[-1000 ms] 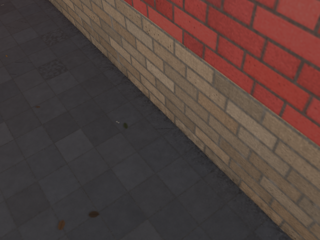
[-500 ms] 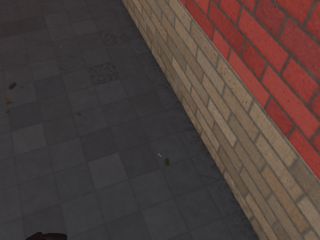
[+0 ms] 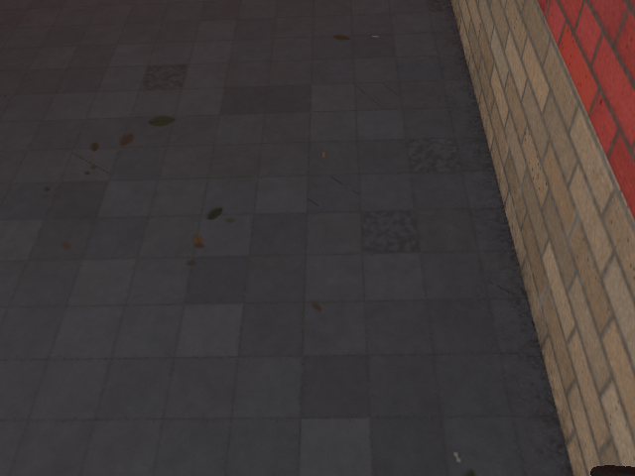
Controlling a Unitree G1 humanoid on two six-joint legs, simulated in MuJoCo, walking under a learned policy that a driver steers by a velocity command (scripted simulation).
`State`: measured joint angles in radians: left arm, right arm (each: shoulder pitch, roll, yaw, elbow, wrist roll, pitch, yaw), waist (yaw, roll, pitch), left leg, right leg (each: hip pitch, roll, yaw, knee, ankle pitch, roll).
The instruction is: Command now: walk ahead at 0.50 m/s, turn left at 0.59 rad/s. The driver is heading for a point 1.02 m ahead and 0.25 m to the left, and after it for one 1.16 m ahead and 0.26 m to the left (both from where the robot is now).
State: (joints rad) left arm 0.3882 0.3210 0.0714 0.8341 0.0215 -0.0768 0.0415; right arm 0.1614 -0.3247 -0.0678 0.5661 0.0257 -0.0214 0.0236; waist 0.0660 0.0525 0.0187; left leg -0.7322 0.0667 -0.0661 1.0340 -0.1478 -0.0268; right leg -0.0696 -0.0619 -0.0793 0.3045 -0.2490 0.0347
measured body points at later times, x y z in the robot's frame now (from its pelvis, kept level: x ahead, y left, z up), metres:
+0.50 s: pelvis +0.27 +0.11 +0.00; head +0.29 +0.15 +0.45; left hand +0.39 +0.42 -0.09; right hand +0.42 -0.14 -0.09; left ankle +0.23 +0.18 -0.75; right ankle +0.47 -0.03 -0.68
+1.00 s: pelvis +0.55 +0.17 +0.00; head +0.57 +0.18 +0.45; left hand +0.40 +0.40 -0.13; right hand +0.82 +0.04 -0.09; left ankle +0.59 +0.37 -0.68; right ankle +0.55 +0.06 -0.75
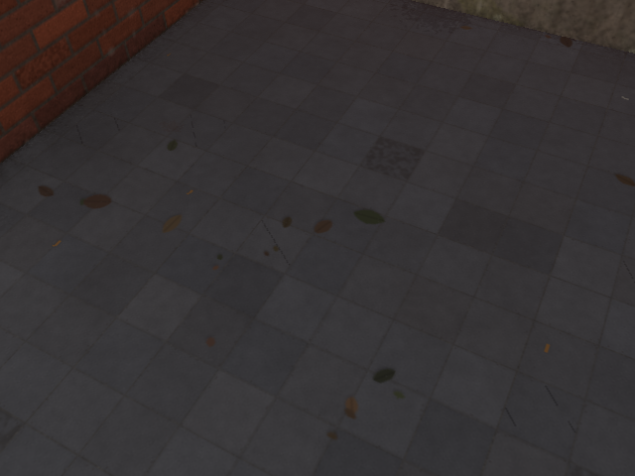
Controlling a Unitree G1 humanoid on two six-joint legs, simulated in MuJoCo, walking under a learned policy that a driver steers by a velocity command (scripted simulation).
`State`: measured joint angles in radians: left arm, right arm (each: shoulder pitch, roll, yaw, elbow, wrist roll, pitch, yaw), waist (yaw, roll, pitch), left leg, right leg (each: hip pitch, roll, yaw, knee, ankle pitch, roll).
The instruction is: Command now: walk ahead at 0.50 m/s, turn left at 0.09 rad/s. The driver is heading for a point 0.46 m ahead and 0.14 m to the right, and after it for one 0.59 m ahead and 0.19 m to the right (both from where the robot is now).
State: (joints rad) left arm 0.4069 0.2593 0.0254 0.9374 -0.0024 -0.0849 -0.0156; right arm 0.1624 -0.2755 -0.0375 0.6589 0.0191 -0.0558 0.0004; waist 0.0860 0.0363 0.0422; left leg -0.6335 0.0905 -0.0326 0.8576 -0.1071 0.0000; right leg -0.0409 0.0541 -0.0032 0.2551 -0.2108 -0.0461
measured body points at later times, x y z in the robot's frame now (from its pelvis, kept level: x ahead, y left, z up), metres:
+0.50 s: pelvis +0.28 +0.07 +0.00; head +0.29 +0.08 +0.45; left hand +0.43 +0.34 -0.12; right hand +0.30 -0.21 -0.12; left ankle +0.26 +0.15 -0.75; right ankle +0.38 -0.12 -0.67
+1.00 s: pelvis +0.48 +0.00 -0.01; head +0.52 -0.03 +0.43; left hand +0.72 +0.21 -0.11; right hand +0.52 -0.32 -0.12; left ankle +0.57 +0.16 -0.67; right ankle +0.52 -0.09 -0.75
